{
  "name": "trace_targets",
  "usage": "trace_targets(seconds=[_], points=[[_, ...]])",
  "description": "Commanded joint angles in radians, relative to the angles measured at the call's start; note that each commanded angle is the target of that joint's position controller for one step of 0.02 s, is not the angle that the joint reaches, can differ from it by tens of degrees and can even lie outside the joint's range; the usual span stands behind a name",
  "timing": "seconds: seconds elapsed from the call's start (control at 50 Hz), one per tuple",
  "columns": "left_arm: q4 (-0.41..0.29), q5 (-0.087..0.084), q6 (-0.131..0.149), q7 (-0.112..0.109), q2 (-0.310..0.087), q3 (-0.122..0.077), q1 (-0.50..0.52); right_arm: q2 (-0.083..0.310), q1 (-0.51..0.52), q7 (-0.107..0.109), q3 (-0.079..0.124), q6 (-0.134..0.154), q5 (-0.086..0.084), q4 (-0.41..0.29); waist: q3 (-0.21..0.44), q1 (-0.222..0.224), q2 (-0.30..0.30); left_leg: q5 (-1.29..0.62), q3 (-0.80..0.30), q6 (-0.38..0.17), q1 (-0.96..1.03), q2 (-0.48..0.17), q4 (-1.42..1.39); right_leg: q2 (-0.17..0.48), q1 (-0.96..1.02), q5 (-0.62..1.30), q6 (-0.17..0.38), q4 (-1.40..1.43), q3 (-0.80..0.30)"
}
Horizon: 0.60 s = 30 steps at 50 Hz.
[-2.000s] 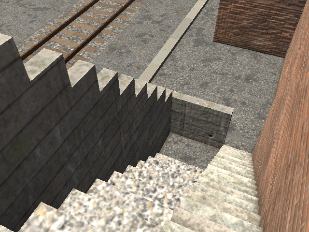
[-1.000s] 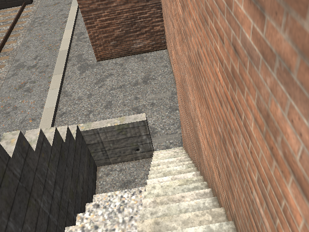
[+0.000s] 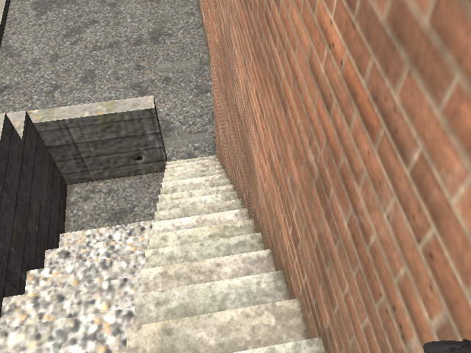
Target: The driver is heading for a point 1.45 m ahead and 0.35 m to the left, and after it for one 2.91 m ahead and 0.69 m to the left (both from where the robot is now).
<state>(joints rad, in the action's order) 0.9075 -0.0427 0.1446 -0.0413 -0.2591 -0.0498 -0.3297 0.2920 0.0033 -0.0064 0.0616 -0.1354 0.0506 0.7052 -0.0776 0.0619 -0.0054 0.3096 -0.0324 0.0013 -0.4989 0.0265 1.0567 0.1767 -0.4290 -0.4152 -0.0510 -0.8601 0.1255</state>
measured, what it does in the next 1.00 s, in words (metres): goes down, turning left: left foot, then right foot 0.43 m lower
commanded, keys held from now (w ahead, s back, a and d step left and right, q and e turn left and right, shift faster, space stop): q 0.60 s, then no key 0.40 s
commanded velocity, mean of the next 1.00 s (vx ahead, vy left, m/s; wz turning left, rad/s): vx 0.01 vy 0.00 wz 0.44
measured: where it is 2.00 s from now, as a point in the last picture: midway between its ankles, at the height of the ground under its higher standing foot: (227, 325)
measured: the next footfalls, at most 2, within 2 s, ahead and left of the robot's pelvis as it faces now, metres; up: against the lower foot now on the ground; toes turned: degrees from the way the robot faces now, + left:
left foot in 0.02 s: +0.00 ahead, +0.13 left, +0.01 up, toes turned +0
right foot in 0.68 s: +0.44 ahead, -0.04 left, -0.43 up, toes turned +28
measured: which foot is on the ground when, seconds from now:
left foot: up 0.00-0.00, down 0.02-0.62, up 0.64-1.00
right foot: down 0.00-0.00, up 0.02-0.66, down 0.68-1.00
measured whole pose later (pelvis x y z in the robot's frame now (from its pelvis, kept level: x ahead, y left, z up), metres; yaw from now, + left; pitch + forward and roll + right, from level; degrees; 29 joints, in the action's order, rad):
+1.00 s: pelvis +0.43 +0.06 -0.43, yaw +27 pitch -2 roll +0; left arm 1.04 -0.08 0.06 -0.05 -0.07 0.09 -0.65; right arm 0.18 0.00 0.00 -0.02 -0.04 0.05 0.88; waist 0.01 0.10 -0.05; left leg -0.03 -0.05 0.02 -0.63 0.04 1.14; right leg -0.05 -0.20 -0.54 0.05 -0.78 -0.01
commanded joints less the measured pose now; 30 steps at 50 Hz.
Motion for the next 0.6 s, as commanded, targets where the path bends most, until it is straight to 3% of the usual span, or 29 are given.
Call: trace_targets(seconds=[0.02,0.04,0.06,0.08,0.1,0.12,0.14,0.16,0.18,0.2,0.22,0.24,0.26,0.28,0.3,0.34,0.36,0.38,0.4,0.42,0.44,0.46,0.48,0.5,0.52,0.54,0.56,0.58,0.6], points=[[-0.137,0.006,-0.007,0.038,-0.144,-0.025,0.208,0.007,-0.298,-0.004,0.007,-0.002,-0.003,-0.021,0.200,-0.242,-0.057,-0.285,-0.122,-0.073,0.521,-0.079,-0.331,0.058,-0.320,0.583,0.027,-0.286,0.025],[-0.182,0.044,-0.051,0.031,-0.165,-0.042,0.205,0.109,-0.398,0.007,0.026,0.007,-0.036,0.017,0.097,-0.252,-0.356,-0.950,-0.373,-0.090,0.625,-0.148,-0.412,-0.094,-0.607,-0.088,0.018,-0.577,0.066],[-0.246,0.074,-0.081,0.011,-0.099,-0.012,0.196,0.202,-0.419,0.026,0.050,0.017,-0.069,-0.010,0.121,-0.209,-0.345,-1.277,-0.503,-0.106,0.603,-0.204,-0.416,-0.091,-0.692,-0.141,0.022,-0.575,-0.059],[-0.242,0.069,-0.106,-0.014,-0.068,0.008,0.157,0.226,-0.327,0.029,0.057,0.027,-0.036,-0.039,0.124,-0.134,-0.276,-1.130,-0.544,-0.165,0.474,-0.223,-0.449,-0.069,-0.598,-0.039,0.020,-0.520,-0.130],[-0.219,0.068,-0.117,-0.034,-0.084,0.005,0.140,0.218,-0.219,0.035,0.055,0.031,-0.014,-0.074,0.092,-0.077,-0.239,-0.951,-0.554,-0.200,0.364,-0.223,-0.459,-0.074,-0.540,0.051,0.019,-0.503,-0.139],[-0.167,0.085,-0.139,-0.049,-0.146,-0.026,0.162,0.123,-0.213,0.045,0.028,0.038,-0.017,-0.076,0.053,-0.072,-0.095,-1.036,-0.487,-0.156,0.352,-0.172,-0.470,-0.094,-0.487,0.115,0.039,-0.482,-0.125],[-0.169,0.086,-0.155,-0.050,-0.076,-0.009,0.029,0.186,-0.163,0.057,0.049,0.044,-0.017,-0.082,0.162,0.007,-0.275,-1.076,-0.494,-0.171,0.363,-0.216,-0.440,-0.100,-0.465,0.203,0.036,-0.456,-0.145],[-0.195,0.072,-0.159,-0.054,-0.098,-0.007,0.117,0.145,-0.186,0.059,0.035,0.072,-0.019,-0.071,0.162,-0.036,-0.248,-0.774,-0.540,-0.197,0.378,-0.219,-0.419,-0.073,-0.493,0.268,0.006,-0.386,-0.247],[-0.206,0.064,-0.161,-0.052,-0.128,-0.029,0.205,0.084,-0.251,0.053,0.010,0.093,-0.025,-0.030,0.136,-0.046,-0.144,-0.604,-0.432,-0.187,0.310,-0.139,-0.312,-0.108,-0.464,0.401,0.004,-0.313,-0.212],[-0.215,0.070,-0.174,-0.050,-0.112,-0.030,0.257,0.034,-0.270,0.058,-0.011,0.100,-0.045,-0.019,0.123,-0.049,-0.084,-0.593,-0.413,-0.172,0.315,-0.092,-0.268,-0.133,-0.457,0.450,0.009,-0.293,-0.180],[-0.235,0.072,-0.175,-0.049,-0.089,-0.027,0.276,0.027,-0.323,0.065,-0.015,0.112,-0.053,-0.008,0.122,-0.066,-0.069,-0.609,-0.418,-0.168,0.337,-0.073,-0.255,-0.146,-0.483,0.485,0.009,-0.250,-0.163],[-0.283,0.073,-0.167,-0.044,-0.068,-0.004,0.354,0.032,-0.336,0.081,-0.020,0.112,-0.056,-0.007,0.112,-0.078,-0.015,-0.314,-0.409,-0.171,0.233,-0.013,-0.277,-0.180,-0.402,0.696,-0.002,-0.068,-0.146],[-0.281,0.081,-0.158,-0.031,-0.043,0.003,0.388,0.025,-0.353,0.087,-0.023,0.114,-0.065,0.011,0.095,-0.085,0.033,-0.263,-0.409,-0.165,0.203,0.024,-0.239,-0.198,-0.342,0.785,0.003,0.015,-0.136],[-0.283,0.083,-0.151,-0.021,-0.004,0.018,0.365,0.025,-0.363,0.081,-0.023,0.112,-0.056,0.014,0.103,-0.081,0.044,-0.266,-0.367,-0.160,0.200,0.054,-0.209,-0.215,-0.259,0.860,0.006,0.161,-0.130],[-0.257,0.055,-0.140,-0.019,0.004,0.018,0.289,0.034,-0.287,0.076,-0.018,0.104,-0.059,0.020,0.149,-0.054,-0.011,-0.142,-0.308,-0.162,0.145,0.065,-0.135,-0.226,-0.094,1.007,0.016,0.188,-0.115],[-0.251,0.053,-0.141,-0.016,0.001,0.018,0.187,0.028,-0.263,0.057,-0.027,0.101,-0.057,0.019,0.125,-0.014,-0.068,-0.131,-0.341,-0.170,-0.024,0.063,-0.067,-0.242,0.092,1.007,0.026,0.171,-0.123],[-0.212,0.046,-0.142,-0.015,-0.057,-0.007,0.174,0.019,-0.297,0.045,-0.031,0.114,-0.067,0.025,0.072,-0.044,-0.043,-0.189,-0.392,-0.183,0.060,0.039,-0.068,-0.236,-0.002,0.942,0.015,0.227,-0.165],[-0.219,0.040,-0.139,-0.018,-0.087,-0.020,0.205,0.034,-0.333,0.035,-0.032,0.123,-0.064,0.044,0.029,-0.075,-0.070,-0.243,-0.459,-0.200,0.095,0.006,-0.032,-0.198,-0.031,0.878,0.010,0.250,-0.227],[-0.222,0.033,-0.130,-0.011,-0.118,-0.035,0.204,0.041,-0.345,0.037,-0.032,0.136,-0.047,0.053,0.006,-0.082,-0.134,-0.265,-0.479,-0.216,0.145,-0.007,0.002,-0.166,-0.062,0.830,0.005,0.303,-0.289],[-0.230,0.038,-0.121,0.000,-0.126,-0.045,0.232,0.040,-0.384,0.035,-0.038,0.143,-0.031,0.080,-0.004,-0.120,-0.130,-0.232,-0.495,-0.243,0.197,0.002,0.062,-0.176,-0.132,0.889,0.003,0.316,-0.288],[-0.230,0.044,-0.116,0.006,-0.122,-0.050,0.243,0.038,-0.398,0.036,-0.039,0.144,-0.032,0.090,-0.014,-0.128,-0.109,-0.281,-0.521,-0.256,0.218,-0.005,0.096,-0.163,-0.141,0.868,0.005,0.362,-0.319],[-0.226,0.039,-0.111,0.010,-0.128,-0.053,0.241,0.049,-0.377,0.036,-0.038,0.141,-0.029,0.087,-0.025,-0.130,-0.107,-0.330,-0.531,-0.262,0.187,-0.008,0.123,-0.153,-0.102,0.829,0.008,0.381,-0.336],[-0.232,0.066,-0.104,0.022,-0.179,-0.071,0.307,0.059,-0.484,0.057,-0.035,0.158,-0.023,0.120,-0.064,-0.220,-0.175,-0.179,-0.625,-0.279,0.282,-0.024,0.187,-0.076,-0.274,0.813,0.021,0.324,-0.468],[-0.243,0.051,-0.086,0.019,-0.197,-0.080,0.366,0.049,-0.560,0.081,-0.038,0.163,-0.009,0.152,-0.099,-0.254,-0.156,-0.205,-0.675,-0.293,0.401,-0.044,0.202,-0.081,-0.448,0.698,0.010,0.330,-0.521],[-0.254,0.041,-0.069,0.008,-0.208,-0.085,0.411,0.044,-0.621,0.093,-0.044,0.171,-0.011,0.179,-0.148,-0.290,-0.106,-0.281,-0.700,-0.302,0.426,-0.041,0.190,-0.110,-0.538,0.590,-0.017,0.318,-0.494],[-0.251,0.020,-0.051,0.003,-0.195,-0.084,0.403,0.025,-0.648,0.098,-0.052,0.181,-0.007,0.213,-0.199,-0.292,-0.087,-0.319,-0.698,-0.302,0.345,-0.027,0.206,-0.106,-0.522,0.531,-0.020,0.333,-0.478],[-0.223,0.017,-0.036,0.005,-0.171,-0.074,0.388,0.006,-0.602,0.098,-0.059,0.184,0.001,0.201,-0.212,-0.280,-0.049,-0.251,-0.697,-0.301,0.186,-0.011,0.227,-0.093,-0.386,0.537,-0.012,0.361,-0.473],[-0.182,-0.031,-0.020,0.015,-0.118,-0.051,0.213,-0.001,-0.474,0.104,-0.054,0.180,0.007,0.182,-0.216,-0.139,0.099,-0.011,-0.523,-0.244,-0.094,0.107,0.244,-0.122,-0.018,0.796,-0.020,0.607,-0.354],[-0.085,0.015,-0.032,0.025,-0.041,-0.008,0.043,-0.013,-0.458,0.116,-0.038,0.176,0.006,0.189,-0.168,-0.085,0.257,0.385,-0.400,-0.180,-0.309,0.194,0.339,-0.046,0.395,1.228,-0.022,0.767,-0.313]])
